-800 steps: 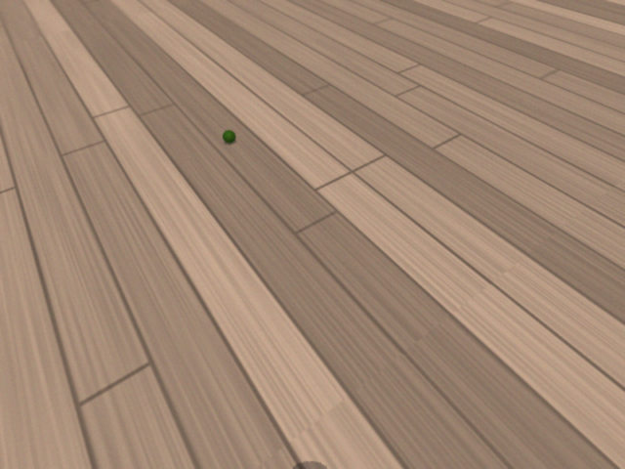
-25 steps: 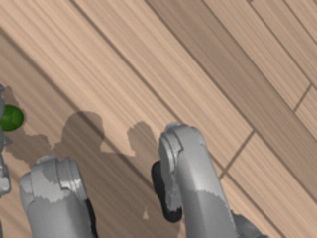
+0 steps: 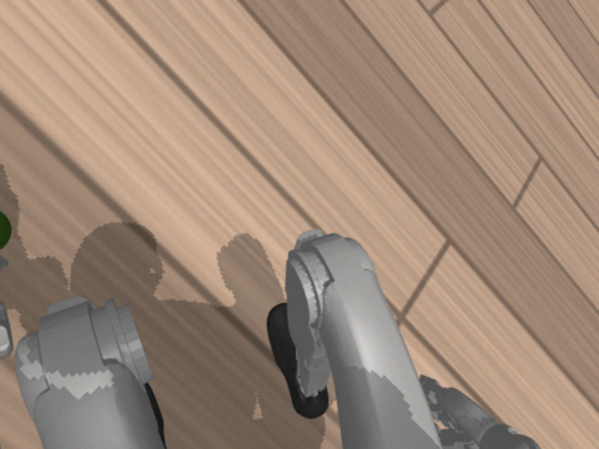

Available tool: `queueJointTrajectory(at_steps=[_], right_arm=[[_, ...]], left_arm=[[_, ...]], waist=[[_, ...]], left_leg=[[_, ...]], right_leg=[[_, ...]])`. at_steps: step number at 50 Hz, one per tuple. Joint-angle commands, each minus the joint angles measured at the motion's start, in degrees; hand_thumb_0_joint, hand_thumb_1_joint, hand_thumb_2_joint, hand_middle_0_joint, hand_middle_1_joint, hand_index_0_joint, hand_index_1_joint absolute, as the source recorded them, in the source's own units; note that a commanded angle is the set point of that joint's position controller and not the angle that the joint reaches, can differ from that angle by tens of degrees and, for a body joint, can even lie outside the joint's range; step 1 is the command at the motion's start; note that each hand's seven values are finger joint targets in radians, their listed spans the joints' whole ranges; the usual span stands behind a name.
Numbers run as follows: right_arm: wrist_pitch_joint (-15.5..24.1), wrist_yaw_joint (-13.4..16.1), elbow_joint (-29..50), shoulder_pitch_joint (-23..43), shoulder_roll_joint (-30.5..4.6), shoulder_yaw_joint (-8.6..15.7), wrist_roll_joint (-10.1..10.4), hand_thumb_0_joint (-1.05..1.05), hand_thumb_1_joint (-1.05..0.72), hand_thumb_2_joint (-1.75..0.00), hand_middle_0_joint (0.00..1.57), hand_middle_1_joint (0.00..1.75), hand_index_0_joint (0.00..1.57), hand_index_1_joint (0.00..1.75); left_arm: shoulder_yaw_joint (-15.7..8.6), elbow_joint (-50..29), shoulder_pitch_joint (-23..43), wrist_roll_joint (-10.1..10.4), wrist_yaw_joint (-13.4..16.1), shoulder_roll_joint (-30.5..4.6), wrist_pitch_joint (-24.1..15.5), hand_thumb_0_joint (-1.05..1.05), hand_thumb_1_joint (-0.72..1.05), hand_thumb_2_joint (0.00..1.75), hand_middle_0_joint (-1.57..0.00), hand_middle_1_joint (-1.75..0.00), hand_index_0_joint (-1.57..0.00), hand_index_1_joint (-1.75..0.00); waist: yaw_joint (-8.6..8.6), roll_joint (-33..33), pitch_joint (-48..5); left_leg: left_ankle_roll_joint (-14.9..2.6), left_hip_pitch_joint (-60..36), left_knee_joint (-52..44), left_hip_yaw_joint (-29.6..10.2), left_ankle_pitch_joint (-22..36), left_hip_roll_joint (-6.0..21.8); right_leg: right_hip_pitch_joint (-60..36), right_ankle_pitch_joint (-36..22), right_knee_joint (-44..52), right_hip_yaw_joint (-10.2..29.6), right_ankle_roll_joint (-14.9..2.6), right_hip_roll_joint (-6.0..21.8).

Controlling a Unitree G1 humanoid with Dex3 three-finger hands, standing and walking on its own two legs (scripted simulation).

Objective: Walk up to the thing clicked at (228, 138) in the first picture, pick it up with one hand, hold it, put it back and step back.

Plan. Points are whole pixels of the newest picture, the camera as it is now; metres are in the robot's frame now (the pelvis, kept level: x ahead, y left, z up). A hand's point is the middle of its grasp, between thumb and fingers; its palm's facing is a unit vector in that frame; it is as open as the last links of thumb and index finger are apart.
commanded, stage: close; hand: left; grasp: from above
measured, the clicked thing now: out of the picture +0.43 +0.31 -0.26
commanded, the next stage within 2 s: settle in 1.52 s
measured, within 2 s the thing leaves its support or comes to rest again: leaves its support in 1.92 s
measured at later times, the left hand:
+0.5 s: hand out of the picture +0.42 +0.29 -0.23, palm faces -0.38 -0.12 -0.92, open 11.8 cm
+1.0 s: hand out of the picture +0.41 +0.30 -0.24, palm faces -0.44 -0.16 -0.89, open 10.0 cm
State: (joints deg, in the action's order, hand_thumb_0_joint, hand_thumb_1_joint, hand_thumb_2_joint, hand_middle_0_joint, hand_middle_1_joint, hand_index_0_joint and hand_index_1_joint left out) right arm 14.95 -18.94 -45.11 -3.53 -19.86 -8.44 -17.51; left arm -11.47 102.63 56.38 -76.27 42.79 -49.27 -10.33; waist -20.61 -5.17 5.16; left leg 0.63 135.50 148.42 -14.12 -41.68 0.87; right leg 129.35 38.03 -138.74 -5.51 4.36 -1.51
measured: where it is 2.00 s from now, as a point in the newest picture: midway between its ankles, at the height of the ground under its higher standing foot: (232, 417)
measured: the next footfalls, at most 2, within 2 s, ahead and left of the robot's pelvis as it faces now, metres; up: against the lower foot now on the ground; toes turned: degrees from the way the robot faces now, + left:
none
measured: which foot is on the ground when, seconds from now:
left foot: down 0.00-1.00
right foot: down 0.00-1.00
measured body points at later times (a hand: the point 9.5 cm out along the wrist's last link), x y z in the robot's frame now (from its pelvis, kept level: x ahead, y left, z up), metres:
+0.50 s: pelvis +0.00 +0.00 +0.00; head +0.25 +0.12 +0.36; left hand +0.44 +0.30 -0.18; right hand +0.06 -0.26 -0.07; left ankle +0.06 +0.13 -0.26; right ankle +0.11 -0.14 -0.26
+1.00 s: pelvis +0.00 +0.00 +0.00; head +0.25 +0.12 +0.35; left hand +0.43 +0.31 -0.19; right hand +0.05 -0.25 -0.06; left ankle +0.06 +0.13 -0.26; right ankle +0.11 -0.14 -0.26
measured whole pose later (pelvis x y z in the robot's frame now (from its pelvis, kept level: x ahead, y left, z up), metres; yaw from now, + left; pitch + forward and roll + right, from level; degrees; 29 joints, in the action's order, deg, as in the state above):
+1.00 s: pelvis +0.00 +0.00 +0.00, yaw -1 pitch +26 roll -14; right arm 15.3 -19.2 -44.3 -4.6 -18.7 -13.2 -18.2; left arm -7.5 99.5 53.8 -75.4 39.9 -51.8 -17.0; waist -19.5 -6.2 8.3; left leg 1.4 133.3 148.6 -15.9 -42.6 0.6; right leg 126.8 38.4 -138.0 -7.0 4.3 -1.6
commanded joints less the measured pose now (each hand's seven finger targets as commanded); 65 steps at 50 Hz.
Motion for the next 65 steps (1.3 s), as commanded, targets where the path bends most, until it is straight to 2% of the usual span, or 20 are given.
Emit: queueJointTrajectory(at_steps=[1, 9, 12, 19, 20, 21, 23, 29, 31, 35, 37, 41, 48, 51, 53, 55, 56, 58, 60, 65], right_arm=[[1.17, -0.25, 0.06, -10.26, -16.36, 3.85, 0.48, 0.0, -0.89, -0.9, 0.2, 0.3, 0.2, 0.3], [0.06, 0.14, 0.11, -10.94, -16.53, 1.84, 0.03, 0.0, -0.9, -0.9, 0.2, 0.3, 0.2, 0.3], [-0.39, 0.47, -0.36, -11.58, -16.98, 1.43, 0.01, 0.0, -0.9, -0.9, 0.2, 0.3, 0.2, 0.3], [0.29, -0.08, -0.02, -9.59, -17.82, 1.69, -0.97, 0.0, -0.89, -0.9, 0.2, 0.3, 0.2, 0.3], [0.43, -0.35, -0.93, -10.26, -17.77, 1.93, -1.05, 0.0, -0.89, -0.9, 0.2, 0.3, 0.2, 0.3], [0.72, -0.31, -0.27, -9.31, -18.28, 2.32, -0.8, 0.0, -0.89, -0.9, 0.2, 0.3, 0.2, 0.3], [1.16, -0.52, -0.08, -9.52, -18.6, 2.66, -0.22, 0.0, -0.89, -0.9, 0.2, 0.3, 0.2, 0.3], [2.44, -1.16, 0.87, -10.34, -18.69, 2.67, 0.7, 0.0, -0.9, -0.9, 0.2, 0.3, 0.2, 0.3], [2.52, -0.87, 0.62, -10.69, -18.9, 2.57, 1.03, 0.0, -0.9, -0.9, 0.2, 0.3, 0.2, 0.3], [2.38, -0.71, 0.87, -11.16, -17.57, 1.91, 0.72, 0.0, -0.9, -0.9, 0.2, 0.3, 0.2, 0.3], [2.02, -0.13, 0.85, -10.89, -17.85, 1.6, 1.08, 0.0, -0.9, -0.9, 0.2, 0.3, 0.2, 0.3], [0.79, 0.13, 0.55, -11.24, -17.26, 1.05, 0.61, 0.0, -0.9, -0.9, 0.2, 0.3, 0.2, 0.3], [0.44, 0.14, 0.57, -10.28, -18.35, 0.78, -0.52, 0.0, -0.89, -0.9, 0.2, 0.3, 0.2, 0.3], [0.98, -0.02, -0.45, -10.64, -18.56, 1.64, -0.53, 0.0, -0.89, -0.9, 0.2, 0.3, 0.2, 0.3], [1.73, -0.2, 0.99, -9.76, -19.22, 1.95, -0.16, 0.0, -0.9, -0.9, 0.2, 0.3, 0.2, 0.3], [1.99, -0.28, 0.45, -9.66, -18.81, 1.93, 0.12, 0.0, -0.9, -0.9, 0.2, 0.3, 0.2, 0.3], [2.35, -0.42, 1.13, -10.05, -19.35, 2.0, 0.23, 0.0, -0.9, -0.9, 0.2, 0.3, 0.2, 0.3], [2.8, -0.52, 1.15, -9.59, -19.11, 2.02, 0.51, 0.0, -0.9, -0.9, 0.2, 0.3, 0.2, 0.3], [2.88, -0.49, 0.67, -10.06, -19.17, 1.98, 0.83, 0.0, -0.9, -0.9, 0.2, 0.3, 0.2, 0.3], [3.11, -0.1, 1.37, -10.11, -19.73, 2.07, 1.09, 0.0, -0.9, -0.9, 0.2, 0.3, 0.2, 0.3]], left_arm=[[0.11, -4.6, 12.7, 2.44, -2.64, -12.87, 0.46, 0.0, -0.4, 0.92, -0.15, -0.94, -0.15, -0.94], [3.94, -8.65, 13.17, 3.43, -5.17, -11.36, -5.42, 0.0, -0.31, 0.89, -0.19, -0.99, -0.21, -0.97], [2.3, -9.98, 12.28, 2.25, -2.95, -14.1, -7.26, 0.0, -0.27, 0.89, -0.22, -0.99, -0.24, -0.96], [3.29, -7.51, 12.03, -0.57, 2.88, -13.46, -5.57, 0.0, -0.16, 0.85, -0.26, -1.02, -0.31, -0.97], [5.13, -6.89, 12.36, -0.79, 3.24, -11.28, -4.67, 0.0, -0.15, 0.83, -0.27, -0.99, -0.32, -0.94], [3.21, -7.94, 12.73, -0.46, 4.01, -14.21, -4.06, 0.0, -0.14, 0.82, -0.27, -0.98, -0.32, -0.93], [2.54, -7.46, 13.3, -0.18, 4.37, -14.41, -2.13, 0.0, -0.15, 0.82, -0.28, -0.98, -0.32, -0.93], [-0.39, -3.59, 12.93, 2.15, 0.76, -16.05, 1.02, 0.0, -0.11, 0.81, -0.31, -0.96, -0.35, -0.92], [-1.3, -4.76, 12.54, 2.73, -0.96, -17.51, 0.62, 0.0, -0.12, 0.78, -0.31, -0.94, -0.35, -0.9], [1.44, -5.06, 12.81, 3.66, -4.95, -13.87, -1.47, 0.0, -0.11, 0.76, -0.31, -0.95, -0.36, -0.9], [2.26, -6.96, 13.18, 4.45, -5.72, -14.65, -3.21, 0.0, -0.09, 0.76, -0.33, -0.96, -0.38, -0.91], [4.76, -7.92, 12.07, 3.62, -5.56, -12.25, -6.2, 0.0, 0.0, 0.77, -0.37, -0.98, -0.43, -0.92], [3.49, -8.43, 10.93, 0.3, 0.36, -14.02, -7.14, 0.0, 0.19, 0.72, -0.46, -0.99, -0.55, -0.9], [5.36, -6.92, 11.65, 0.09, 2.39, -11.72, -5.29, 0.0, 0.22, 0.65, -0.47, -0.97, -0.57, -0.87], [3.73, -9.06, 13.16, 0.88, 3.32, -14.02, -4.04, 0.0, 0.23, 0.66, -0.49, -0.96, -0.59, -0.86], [4.46, -8.51, 13.61, 1.81, 3.73, -13.06, -2.73, 0.0, 0.26, 0.69, -0.53, -0.96, -0.62, -0.87], [2.16, -8.34, 13.58, 1.7, 3.83, -15.81, -2.08, 0.0, 0.29, 0.7, -0.55, -0.96, -0.64, -0.87], [2.67, -7.61, 14.44, 2.2, 3.14, -14.69, -0.98, 0.0, 0.33, 0.72, -0.59, -0.96, -0.67, -0.87], [0.42, -7.49, 14.57, 2.28, 2.67, -17.22, -0.61, 0.0, 0.35, 0.73, -0.62, -0.93, -0.69, -0.86], [0.64, -5.18, 14.4, 2.17, -0.38, -17.94, -0.79, 0.0, 0.46, 0.72, -0.71, -0.92, -0.79, -0.85]], waist=[[-1.37, 25.65, -33.42], [-2.65, 26.02, -34.68], [-1.7, 26.75, -35.75], [-2.09, 25.52, -32.49], [-2.46, 25.37, -31.92], [-2.31, 25.36, -32.08], [-2.07, 25.44, -31.91], [-2.22, 25.07, -30.56], [-1.2, 25.3, -32.16], [-3.06, 25.27, -31.94], [-2.45, 24.55, -32.64], [-2.35, 27.39, -34.47], [-1.95, 26.56, -32.66], [-2.86, 25.34, -30.14], [-2.66, 25.24, -30.83], [-2.71, 24.98, -32.37], [-2.63, 24.62, -32.5], [-3.1, 25.34, -31.51], [-2.38, 25.05, -32.58], [-2.59, 25.72, -31.23]], left_leg=[[-1.35, -28.11, -15.76, 7.47, 10.69, -0.23], [-1.05, -29.37, -15.32, 7.08, 13.19, 0.05], [-0.87, -30.86, -15.48, 7.13, 14.63, 0.13], [-0.77, -29.09, -15.47, 7.15, 11.5, 0.29], [-0.78, -28.56, -15.9, 6.87, 10.63, 0.32], [-0.89, -28.18, -16.29, 6.64, 9.32, 0.45], [-0.78, -27.78, -16.83, 6.28, 9.47, 0.53], [-1.13, -25.7, -16.37, 6.77, 9.25, 0.23], [-1.19, -25.74, -16.66, 6.61, 9.87, 0.1], [-1.22, -27.38, -16.41, 6.15, 10.59, 0.1], [-1.3, -27.08, -16.03, 6.4, 10.57, 0.2], [-0.52, -30.9, -16.16, 6.17, 13.99, 0.39], [-0.46, -30.99, -16.12, 6.48, 13.24, 0.55], [-0.78, -28.6, -16.84, 6.55, 9.37, 0.37], [-0.68, -29.15, -16.99, 6.07, 9.55, 0.62], [-0.73, -28.93, -17.2, 5.89, 9.48, 0.92], [-0.85, -28.31, -16.29, 6.17, 10.35, 0.71], [-0.77, -27.85, -16.18, 6.5, 10.16, 0.67], [-0.75, -28.01, -16.15, 6.04, 11.05, 0.78], [-0.89, -27.31, -16.6, 6.71, 9.54, 0.38]], right_leg=[[-16.78, -12.4, 10.02, -8.54, -4.31, -1.4], [-20.21, -15.17, 10.49, -9.81, -4.41, -2.01], [-20.99, -16.27, 10.94, -9.78, -4.5, -2.4], [-19.47, -13.71, 11.71, -9.63, -4.98, -2.83], [-18.13, -12.44, 11.87, -9.86, -4.9, -2.79], [-18.62, -11.37, 12.44, -9.8, -5.02, -2.88], [-18.0, -11.45, 12.19, -9.53, -5.1, -2.45], [-17.88, -11.38, 11.62, -8.87, -4.83, -2.06], [-18.33, -11.54, 11.53, -8.94, -4.8, -2.07], [-18.67, -12.69, 11.04, -9.52, -4.34, -1.88], [-20.04, -12.85, 12.1, -9.34, -4.52, -2.14], [-20.46, -15.62, 10.82, -10.04, -4.71, -2.36], [-20.27, -15.0, 11.68, -10.31, -4.96, -3.01], [-18.8, -11.58, 13.06, -10.15, -5.03, -2.75], [-18.15, -11.82, 12.67, -10.12, -4.95, -2.48], [-19.93, -11.96, 13.36, -9.52, -5.09, -2.83], [-19.48, -12.84, 12.68, -9.45, -4.94, -2.51], [-19.15, -12.55, 12.34, -9.06, -4.95, -2.29], [-19.16, -13.1, 12.2, -9.3, -4.83, -2.18], [-19.23, -11.77, 12.32, -9.1, -4.94, -2.16]])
